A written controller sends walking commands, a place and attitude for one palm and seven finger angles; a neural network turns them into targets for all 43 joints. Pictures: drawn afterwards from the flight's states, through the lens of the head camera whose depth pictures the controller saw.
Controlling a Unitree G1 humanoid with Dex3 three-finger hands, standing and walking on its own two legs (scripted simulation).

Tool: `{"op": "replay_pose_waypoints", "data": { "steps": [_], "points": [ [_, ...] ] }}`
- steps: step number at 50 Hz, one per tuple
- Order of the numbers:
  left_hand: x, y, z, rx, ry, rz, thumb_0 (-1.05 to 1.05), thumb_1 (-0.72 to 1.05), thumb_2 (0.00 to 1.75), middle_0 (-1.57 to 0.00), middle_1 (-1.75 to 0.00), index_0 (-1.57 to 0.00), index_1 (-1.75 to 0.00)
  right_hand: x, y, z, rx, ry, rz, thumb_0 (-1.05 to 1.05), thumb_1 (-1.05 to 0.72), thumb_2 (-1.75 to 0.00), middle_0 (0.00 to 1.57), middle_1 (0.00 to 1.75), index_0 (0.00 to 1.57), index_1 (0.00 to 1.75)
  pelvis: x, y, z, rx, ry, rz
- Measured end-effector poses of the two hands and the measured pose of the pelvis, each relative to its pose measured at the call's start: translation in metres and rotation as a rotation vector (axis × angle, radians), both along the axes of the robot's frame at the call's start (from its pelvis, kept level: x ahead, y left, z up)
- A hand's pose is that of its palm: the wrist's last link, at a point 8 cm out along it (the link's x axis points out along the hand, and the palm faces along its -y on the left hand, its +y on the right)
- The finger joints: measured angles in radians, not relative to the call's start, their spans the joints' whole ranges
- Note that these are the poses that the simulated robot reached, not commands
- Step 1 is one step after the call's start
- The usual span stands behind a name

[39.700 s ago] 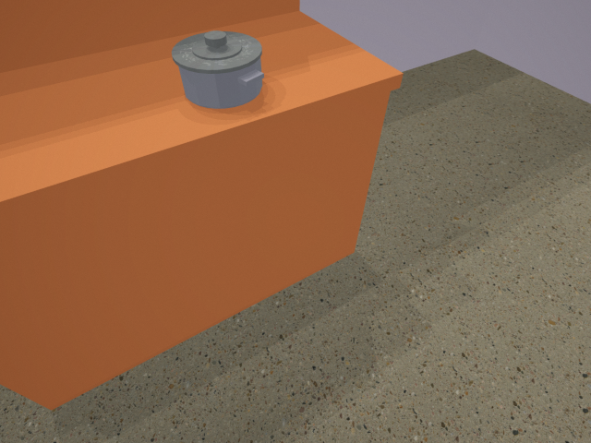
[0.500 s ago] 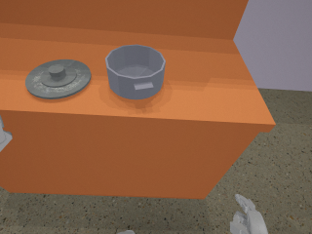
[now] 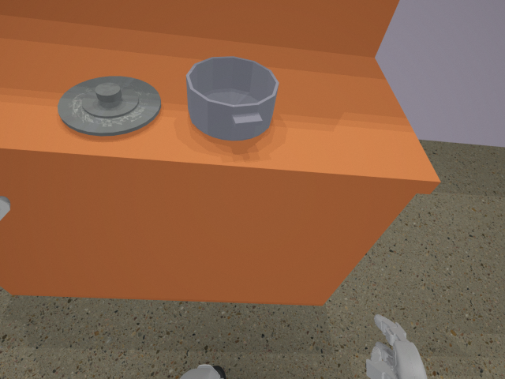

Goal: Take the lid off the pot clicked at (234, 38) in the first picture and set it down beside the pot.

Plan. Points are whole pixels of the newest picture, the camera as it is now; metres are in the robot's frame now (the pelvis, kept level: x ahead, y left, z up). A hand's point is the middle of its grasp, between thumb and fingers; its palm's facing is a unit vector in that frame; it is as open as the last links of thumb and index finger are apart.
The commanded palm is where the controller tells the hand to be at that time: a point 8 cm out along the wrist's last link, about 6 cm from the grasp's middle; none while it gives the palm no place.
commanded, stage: step back with the hand held close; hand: left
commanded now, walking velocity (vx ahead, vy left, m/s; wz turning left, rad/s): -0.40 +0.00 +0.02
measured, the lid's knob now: (108, 92) +0.60 +0.33 +0.09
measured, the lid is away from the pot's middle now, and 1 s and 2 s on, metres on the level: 0.25 0.25 0.25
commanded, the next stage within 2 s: stop stepping back and stand still in 0.18 s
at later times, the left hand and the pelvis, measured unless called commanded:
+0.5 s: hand out of the picture +0.14 +0.26 +0.24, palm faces +0.26 -0.90 -0.35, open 7.4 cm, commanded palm +0.05 +0.32 +0.28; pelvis -0.12 +0.06 +0.01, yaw -7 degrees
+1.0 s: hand out of the picture +0.09 +0.28 +0.24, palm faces +0.32 -0.86 -0.40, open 7.4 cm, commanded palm +0.01 +0.35 +0.28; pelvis -0.13 +0.08 +0.00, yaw -4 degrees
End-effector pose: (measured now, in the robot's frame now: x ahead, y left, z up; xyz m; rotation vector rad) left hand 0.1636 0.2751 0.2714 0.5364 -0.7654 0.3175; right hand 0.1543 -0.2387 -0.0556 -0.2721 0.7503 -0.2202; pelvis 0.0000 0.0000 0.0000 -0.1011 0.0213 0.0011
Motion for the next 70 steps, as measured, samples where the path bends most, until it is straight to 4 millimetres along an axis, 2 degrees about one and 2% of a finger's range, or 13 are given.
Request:
{"op": "replay_pose_waypoints", "data": {
  "steps": [10, 14, 22, 30, 36, 42, 47, 55, 58, 60, 62, 66, 70],
  "points": [
    [-0.051, -0.004, 0.007, 0.017, -0.018, -0.058, 0.01, 0.89, 0.9, -0.2, -0.3, -0.21, -0.3, -0.031, 0.029, 0.002, 0.041, -0.035, 0.065, 0.01, -0.9, -0.89, 0.2, 0.3, 0.21, 0.3, -0.045, 0.012, 0.0, 0.027, 0.048, -0.062],
    [-0.066, -0.003, 0.018, 0.033, -0.107, -0.153, 0.01, 0.89, 0.9, -0.21, -0.31, -0.21, -0.3, -0.06, 0.035, 0.0, 0.035, -0.002, 0.005, 0.01, -0.9, -0.89, 0.2, 0.3, 0.21, 0.3, -0.055, 0.027, 0.001, 0.033, 0.008, -0.083],
    [-0.036, 0.039, -0.019, -0.084, 0.036, -0.162, 0.0, 0.89, 0.9, -0.21, -0.3, -0.21, -0.3, -0.128, 0.043, -0.001, 0.029, -0.029, -0.111, 0.01, -0.9, -0.89, 0.2, 0.3, 0.21, 0.3, -0.104, 0.057, -0.007, 0.047, 0.0, -0.112],
    [-0.108, 0.018, 0.003, 0.096, 0.243, -0.206, 0.01, 0.89, 0.9, -0.21, -0.3, -0.21, -0.3, -0.196, 0.065, 0.007, 0.063, 0.133, -0.107, 0.01, -0.9, -0.89, 0.2, 0.3, 0.21, 0.3, -0.122, 0.061, 0.022, 0.032, 0.062, -0.11],
    [-0.131, 0.051, 0.011, 0.163, 0.133, -0.029, 0.0, 0.88, 0.9, -0.22, -0.31, -0.22, -0.3, -0.191, 0.064, -0.028, 0.066, 0.161, -0.068, 0.02, -0.9, -0.89, 0.2, 0.3, 0.21, 0.3, -0.135, 0.07, 0.005, 0.041, 0.027, -0.091],
    [-0.117, 0.094, -0.005, -0.111, -0.002, 0.057, 0.0, 0.89, 0.9, -0.21, -0.31, -0.21, -0.3, -0.165, 0.067, -0.015, 0.052, 0.006, -0.094, 0.02, -0.9, -0.89, 0.2, 0.3, 0.21, 0.3, -0.126, 0.083, -0.006, 0.066, -0.021, -0.078],
    [-0.1, 0.074, -0.024, -0.149, 0.123, -0.037, 0.01, 0.89, 0.9, -0.2, -0.3, -0.2, -0.3, -0.145, 0.083, 0.001, 0.078, -0.098, -0.04, 0.02, -0.91, -0.89, 0.2, 0.3, 0.2, 0.3, -0.136, 0.086, -0.002, 0.099, -0.035, -0.082],
    [-0.124, 0.05, -0.005, 0.127, 0.181, -0.077, 0.01, 0.89, 0.9, -0.21, -0.31, -0.21, -0.3, -0.129, 0.097, -0.017, 0.121, 0.018, 0.038, 0.01, -0.9, -0.89, 0.2, 0.3, 0.21, 0.3, -0.116, 0.084, 0.003, 0.068, 0.019, -0.044],
    [-0.085, 0.084, -0.075, -0.028, 0.441, 0.037, -0.01, 0.89, 0.9, -0.2, -0.3, -0.21, -0.3, -0.124, 0.094, -0.046, 0.132, 0.08, 0.071, 0.01, -0.9, -0.89, 0.2, 0.3, 0.21, 0.3, -0.105, 0.098, -0.004, 0.072, 0.048, 0.005],
    [-0.065, 0.106, -0.157, -0.203, 0.737, 0.139, -0.01, 0.9, 0.9, -0.2, -0.3, -0.2, -0.3, -0.123, 0.093, -0.065, 0.141, 0.132, 0.057, 0.01, -0.9, -0.89, 0.2, 0.3, 0.21, 0.3, -0.099, 0.105, -0.01, 0.074, 0.058, 0.014],
    [-0.069, 0.113, -0.244, -0.35, 1.065, 0.222, -0.01, 0.9, 0.9, -0.19, -0.3, -0.2, -0.3, -0.128, 0.094, -0.075, 0.149, 0.184, 0.039, 0.01, -0.9, -0.89, 0.2, 0.3, 0.21, 0.3, -0.095, 0.107, -0.012, 0.095, 0.049, 0.007],
    [-0.13, 0.078, -0.371, -0.518, 1.64, 0.246, 0.0, 0.92, 0.9, -0.19, -0.3, -0.19, -0.3, -0.151, 0.096, -0.071, 0.133, 0.275, -0.01, 0.01, -0.91, -0.89, 0.2, 0.3, 0.2, 0.3, -0.088, 0.103, -0.009, 0.11, 0.03, -0.016],
    [-0.2, 0.044, -0.418, -0.644, 1.944, 0.259, -0.01, 0.98, 0.9, -0.2, -0.3, -0.2, -0.3, -0.188, 0.094, -0.06, 0.088, 0.418, -0.063, 0.01, -0.91, -0.89, 0.2, 0.3, 0.2, 0.3, -0.089, 0.098, 0.0, 0.107, 0.022, -0.022]
  ]
}}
